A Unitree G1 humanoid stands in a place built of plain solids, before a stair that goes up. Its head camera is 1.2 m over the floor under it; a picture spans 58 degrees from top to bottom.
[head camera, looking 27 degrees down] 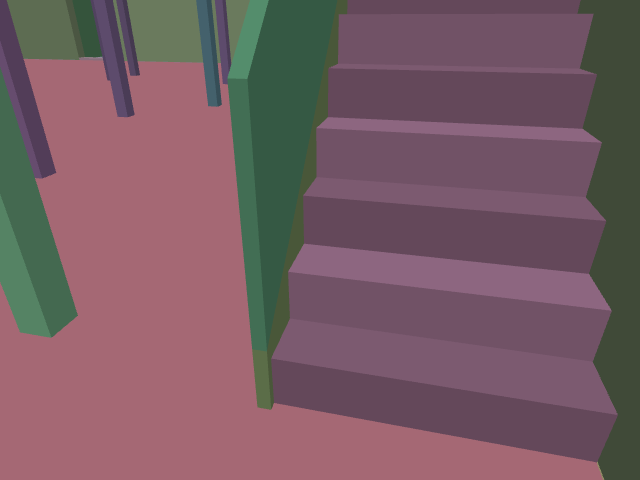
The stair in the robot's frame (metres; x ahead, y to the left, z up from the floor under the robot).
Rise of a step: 0.20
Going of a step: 0.22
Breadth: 1.03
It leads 13 degrees to the right of straight ahead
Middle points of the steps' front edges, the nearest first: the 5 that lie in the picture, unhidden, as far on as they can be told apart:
0.98 -0.34 0.21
1.19 -0.39 0.41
1.41 -0.44 0.61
1.62 -0.49 0.82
1.84 -0.54 1.02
